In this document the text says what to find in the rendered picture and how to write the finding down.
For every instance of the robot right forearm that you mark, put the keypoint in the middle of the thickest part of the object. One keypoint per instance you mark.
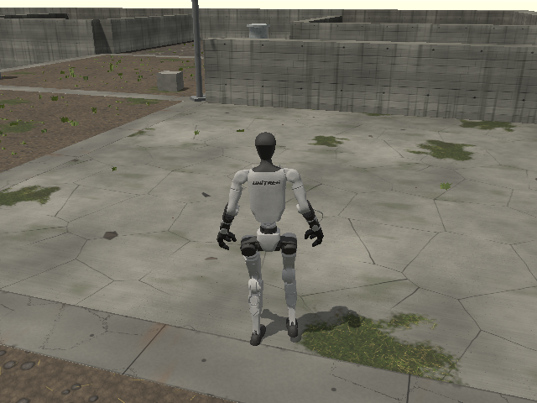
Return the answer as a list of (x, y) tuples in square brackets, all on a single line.
[(311, 218)]

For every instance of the robot left shin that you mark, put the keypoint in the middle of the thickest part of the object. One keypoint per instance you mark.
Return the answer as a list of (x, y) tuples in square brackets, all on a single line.
[(255, 302)]

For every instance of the robot right shin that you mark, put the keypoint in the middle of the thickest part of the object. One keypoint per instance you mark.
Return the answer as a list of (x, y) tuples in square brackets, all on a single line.
[(291, 298)]

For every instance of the robot right upper arm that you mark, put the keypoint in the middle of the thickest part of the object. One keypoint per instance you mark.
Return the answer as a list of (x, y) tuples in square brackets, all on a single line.
[(293, 176)]

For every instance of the robot left upper arm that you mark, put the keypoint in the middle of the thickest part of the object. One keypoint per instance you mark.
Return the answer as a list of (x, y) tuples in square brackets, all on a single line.
[(236, 191)]

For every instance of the left robot hand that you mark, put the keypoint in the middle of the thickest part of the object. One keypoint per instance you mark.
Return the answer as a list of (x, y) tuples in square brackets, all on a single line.
[(226, 237)]

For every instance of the right robot hand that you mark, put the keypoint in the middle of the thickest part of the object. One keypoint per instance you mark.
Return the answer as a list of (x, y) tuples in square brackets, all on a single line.
[(312, 234)]

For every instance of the robot shin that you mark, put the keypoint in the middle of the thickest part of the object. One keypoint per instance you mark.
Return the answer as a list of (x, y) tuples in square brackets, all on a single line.
[(255, 302), (291, 298)]

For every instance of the robot left forearm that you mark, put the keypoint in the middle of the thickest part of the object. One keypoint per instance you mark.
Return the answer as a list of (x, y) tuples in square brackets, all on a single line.
[(226, 222)]

